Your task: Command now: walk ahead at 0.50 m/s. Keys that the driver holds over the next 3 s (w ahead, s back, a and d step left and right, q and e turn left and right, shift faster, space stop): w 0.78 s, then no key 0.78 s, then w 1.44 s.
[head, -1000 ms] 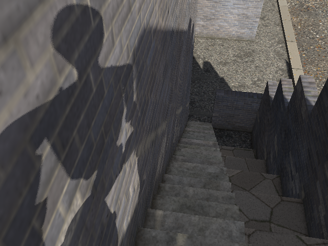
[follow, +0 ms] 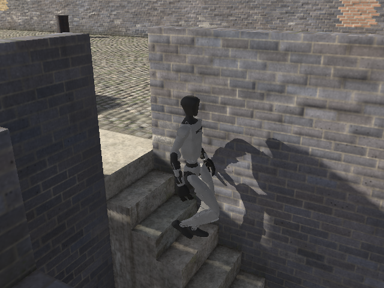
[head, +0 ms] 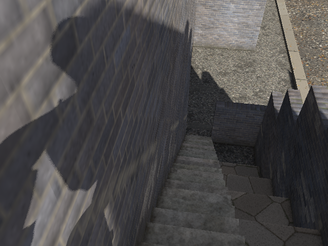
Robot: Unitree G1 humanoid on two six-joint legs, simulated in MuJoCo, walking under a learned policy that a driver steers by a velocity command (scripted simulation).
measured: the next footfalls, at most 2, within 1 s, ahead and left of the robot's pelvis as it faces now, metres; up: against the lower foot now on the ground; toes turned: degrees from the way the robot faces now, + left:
right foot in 0.22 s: +0.23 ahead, -0.12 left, -0.21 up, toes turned -3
left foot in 0.82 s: +0.48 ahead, +0.02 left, -0.41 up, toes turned +3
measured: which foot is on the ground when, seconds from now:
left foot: down 0.00-0.24, up 0.26-0.80, down 0.82-1.00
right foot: up 0.00-0.20, down 0.22-0.82, up 0.84-1.00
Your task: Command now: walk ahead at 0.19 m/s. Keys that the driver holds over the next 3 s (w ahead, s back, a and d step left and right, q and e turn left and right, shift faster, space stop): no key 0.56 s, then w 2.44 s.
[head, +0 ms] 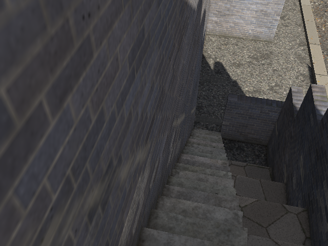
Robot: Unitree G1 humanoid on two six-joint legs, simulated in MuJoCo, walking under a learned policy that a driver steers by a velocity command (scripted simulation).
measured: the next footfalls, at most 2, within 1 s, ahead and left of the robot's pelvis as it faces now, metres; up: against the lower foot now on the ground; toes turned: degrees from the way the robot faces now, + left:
right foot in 0.10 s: +0.10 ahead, -0.13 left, +0.00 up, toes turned -1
right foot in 1.00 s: +0.24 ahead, -0.22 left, -0.21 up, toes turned -5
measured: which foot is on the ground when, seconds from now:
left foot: down 0.00-1.00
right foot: up 0.00-0.08, down 0.10-0.74, up 0.76-0.98, down 1.00-1.00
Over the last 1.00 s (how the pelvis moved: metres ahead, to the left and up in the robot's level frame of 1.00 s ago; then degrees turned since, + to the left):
0.43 -0.09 -0.40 -1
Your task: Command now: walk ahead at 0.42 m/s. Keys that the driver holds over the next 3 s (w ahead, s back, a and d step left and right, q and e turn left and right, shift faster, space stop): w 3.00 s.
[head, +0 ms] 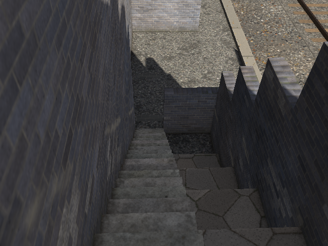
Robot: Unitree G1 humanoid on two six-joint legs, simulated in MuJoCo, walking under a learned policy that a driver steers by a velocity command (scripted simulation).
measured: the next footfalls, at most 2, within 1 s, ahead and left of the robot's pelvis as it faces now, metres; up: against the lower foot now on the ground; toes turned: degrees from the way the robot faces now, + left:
left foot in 0.60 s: +0.34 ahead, +0.14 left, -0.20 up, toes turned +1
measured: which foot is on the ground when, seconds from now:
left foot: down 0.00-0.02, up 0.04-0.58, down 0.60-1.00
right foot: down 0.00-0.60, up 0.62-1.00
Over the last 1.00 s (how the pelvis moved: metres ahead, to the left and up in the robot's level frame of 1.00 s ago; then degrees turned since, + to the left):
0.17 -0.10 -0.14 -1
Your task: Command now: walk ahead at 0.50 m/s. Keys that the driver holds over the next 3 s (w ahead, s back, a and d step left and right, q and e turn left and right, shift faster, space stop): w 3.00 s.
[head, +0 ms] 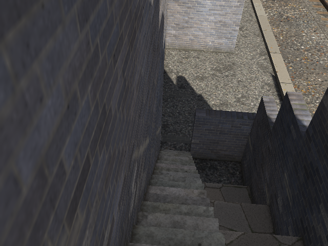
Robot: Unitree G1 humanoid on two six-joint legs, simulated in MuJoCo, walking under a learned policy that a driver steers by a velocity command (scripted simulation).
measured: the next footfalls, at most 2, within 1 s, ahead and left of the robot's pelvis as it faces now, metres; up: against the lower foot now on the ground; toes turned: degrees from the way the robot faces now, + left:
right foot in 0.12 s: +0.13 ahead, -0.13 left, -0.20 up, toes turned +0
left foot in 0.42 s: +0.35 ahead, -0.01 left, -0.41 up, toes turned +0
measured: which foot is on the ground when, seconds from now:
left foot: down 0.00-0.12, up 0.14-0.40, down 0.42-0.90, up 0.92-1.00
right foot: up 0.00-0.10, down 0.12-0.42, up 0.44-0.88, down 0.90-1.00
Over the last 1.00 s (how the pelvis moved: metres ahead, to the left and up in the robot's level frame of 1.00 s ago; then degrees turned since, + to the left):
0.44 0.06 -0.37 0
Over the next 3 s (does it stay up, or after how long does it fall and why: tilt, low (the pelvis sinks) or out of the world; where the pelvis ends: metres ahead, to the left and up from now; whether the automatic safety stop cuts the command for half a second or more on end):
stays up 1.50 -0.33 -1.36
